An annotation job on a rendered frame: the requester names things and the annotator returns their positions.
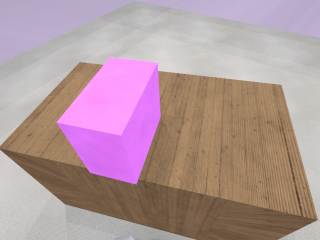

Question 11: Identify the carton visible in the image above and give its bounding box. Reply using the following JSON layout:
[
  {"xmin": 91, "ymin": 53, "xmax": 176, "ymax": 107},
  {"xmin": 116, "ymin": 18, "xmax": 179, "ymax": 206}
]
[{"xmin": 56, "ymin": 57, "xmax": 161, "ymax": 184}]

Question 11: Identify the pedestal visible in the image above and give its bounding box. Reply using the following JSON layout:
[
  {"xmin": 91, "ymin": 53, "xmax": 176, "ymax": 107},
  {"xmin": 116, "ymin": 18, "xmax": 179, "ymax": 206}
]
[{"xmin": 0, "ymin": 62, "xmax": 318, "ymax": 240}]

